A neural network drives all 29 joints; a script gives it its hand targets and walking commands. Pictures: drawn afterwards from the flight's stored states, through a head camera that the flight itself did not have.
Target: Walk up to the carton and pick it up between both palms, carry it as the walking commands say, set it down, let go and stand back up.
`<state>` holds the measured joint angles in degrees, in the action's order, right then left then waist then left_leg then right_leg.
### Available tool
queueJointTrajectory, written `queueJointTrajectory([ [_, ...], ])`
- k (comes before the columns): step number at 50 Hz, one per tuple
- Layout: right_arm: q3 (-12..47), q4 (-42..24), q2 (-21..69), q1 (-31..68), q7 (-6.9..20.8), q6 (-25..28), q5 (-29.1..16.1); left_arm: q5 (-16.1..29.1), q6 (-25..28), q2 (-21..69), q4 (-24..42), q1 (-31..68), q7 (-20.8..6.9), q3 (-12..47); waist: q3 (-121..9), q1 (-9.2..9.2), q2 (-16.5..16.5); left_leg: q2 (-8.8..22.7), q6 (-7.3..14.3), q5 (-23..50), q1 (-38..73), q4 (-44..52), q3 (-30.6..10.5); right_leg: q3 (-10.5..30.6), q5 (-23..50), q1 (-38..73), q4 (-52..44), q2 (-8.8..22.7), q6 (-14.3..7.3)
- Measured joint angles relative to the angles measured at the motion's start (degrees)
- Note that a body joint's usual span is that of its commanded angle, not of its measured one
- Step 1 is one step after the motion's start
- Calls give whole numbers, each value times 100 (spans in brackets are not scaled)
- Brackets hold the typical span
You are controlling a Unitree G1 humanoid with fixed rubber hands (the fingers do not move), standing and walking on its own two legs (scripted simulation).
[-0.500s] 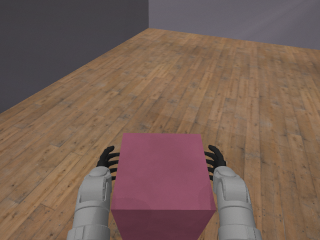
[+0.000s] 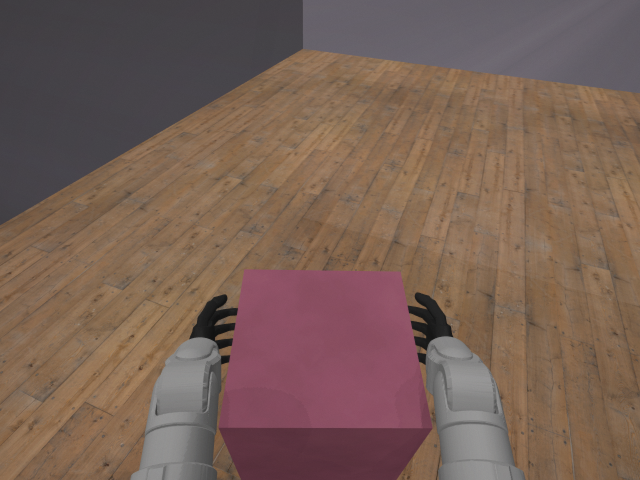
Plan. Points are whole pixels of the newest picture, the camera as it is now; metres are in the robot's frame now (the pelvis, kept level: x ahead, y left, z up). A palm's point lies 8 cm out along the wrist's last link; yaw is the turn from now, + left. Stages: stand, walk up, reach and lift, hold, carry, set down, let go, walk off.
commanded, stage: reach and lift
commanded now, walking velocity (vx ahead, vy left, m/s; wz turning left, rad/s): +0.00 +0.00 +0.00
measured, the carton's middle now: (320, 383) +0.28 +0.00 -0.02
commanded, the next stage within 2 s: hold in 0.30 s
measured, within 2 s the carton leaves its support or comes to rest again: neither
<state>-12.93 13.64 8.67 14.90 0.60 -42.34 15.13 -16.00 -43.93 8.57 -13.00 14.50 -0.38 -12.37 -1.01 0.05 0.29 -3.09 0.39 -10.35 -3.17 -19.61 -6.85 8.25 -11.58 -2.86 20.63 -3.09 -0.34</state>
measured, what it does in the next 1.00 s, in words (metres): stands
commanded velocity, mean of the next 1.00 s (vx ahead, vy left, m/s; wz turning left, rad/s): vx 0.00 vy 0.00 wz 0.00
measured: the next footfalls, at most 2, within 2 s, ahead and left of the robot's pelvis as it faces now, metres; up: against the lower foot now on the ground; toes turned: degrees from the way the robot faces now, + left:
right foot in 1.78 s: +0.29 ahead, -0.12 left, +0.00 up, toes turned -8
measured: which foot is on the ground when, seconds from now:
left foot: down 0.00-1.00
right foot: down 0.00-1.00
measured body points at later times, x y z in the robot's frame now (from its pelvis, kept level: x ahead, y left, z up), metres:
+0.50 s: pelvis -0.01 +0.00 +0.00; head -0.06 +0.00 +0.45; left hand +0.29 +0.15 +0.04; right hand +0.29 -0.15 +0.04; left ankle +0.01 +0.12 -0.75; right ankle +0.00 -0.12 -0.75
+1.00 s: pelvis -0.01 +0.00 +0.00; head -0.06 +0.00 +0.45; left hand +0.29 +0.15 +0.04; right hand +0.29 -0.15 +0.04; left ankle +0.01 +0.12 -0.75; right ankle +0.00 -0.12 -0.75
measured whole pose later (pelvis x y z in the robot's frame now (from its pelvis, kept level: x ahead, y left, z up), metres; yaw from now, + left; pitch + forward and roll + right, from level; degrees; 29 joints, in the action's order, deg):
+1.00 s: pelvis -0.01 +0.00 +0.00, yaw +0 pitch -7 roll +0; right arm -12.9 13.4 8.7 14.9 0.6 -42.6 15.1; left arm -16.2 -44.3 8.6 -12.7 14.7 -0.6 -12.5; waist -0.4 0.1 0.3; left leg -3.0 0.4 -10.3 -3.9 -20.9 -6.2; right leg 7.9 -11.5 -3.7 22.0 -3.1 -0.3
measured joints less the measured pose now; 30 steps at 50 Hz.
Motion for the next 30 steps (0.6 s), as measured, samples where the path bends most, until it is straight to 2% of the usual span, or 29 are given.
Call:
queueJointTrajectory([
  [30, -87, 81, 16, 74, 2, -3, 6, -30, -23, 24, -81, 103, -7, -79, 43, -1, 7, 2, -3, 3, -103, -167, 43, -25, 13, -103, 158, -8, 6],
])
